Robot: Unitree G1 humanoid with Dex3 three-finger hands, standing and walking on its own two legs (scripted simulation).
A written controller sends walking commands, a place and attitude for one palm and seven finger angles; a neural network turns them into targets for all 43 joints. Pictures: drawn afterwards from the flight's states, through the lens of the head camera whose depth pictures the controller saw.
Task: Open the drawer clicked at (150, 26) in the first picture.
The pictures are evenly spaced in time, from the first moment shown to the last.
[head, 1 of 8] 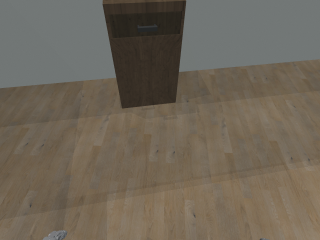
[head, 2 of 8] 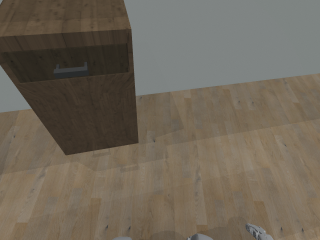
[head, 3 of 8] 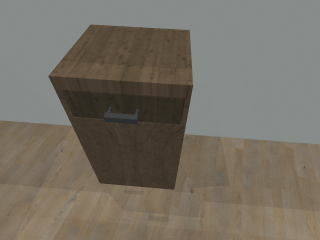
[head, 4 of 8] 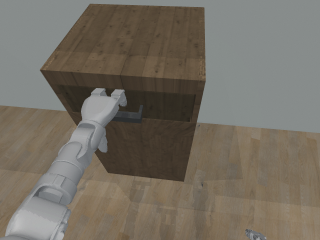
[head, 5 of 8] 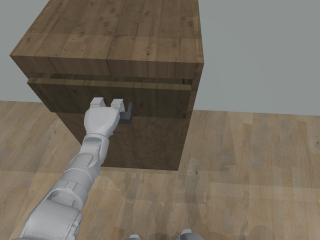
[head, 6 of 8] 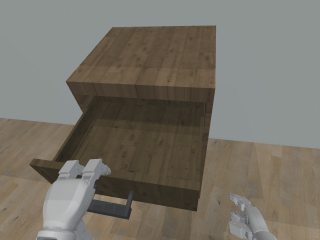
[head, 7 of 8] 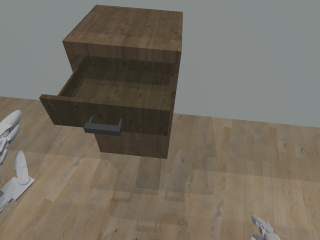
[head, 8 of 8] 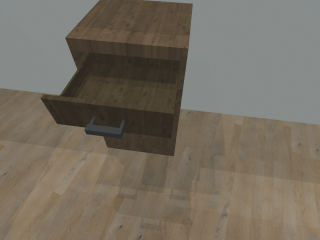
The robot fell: no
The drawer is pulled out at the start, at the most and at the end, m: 0.00 0.30 0.28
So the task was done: yes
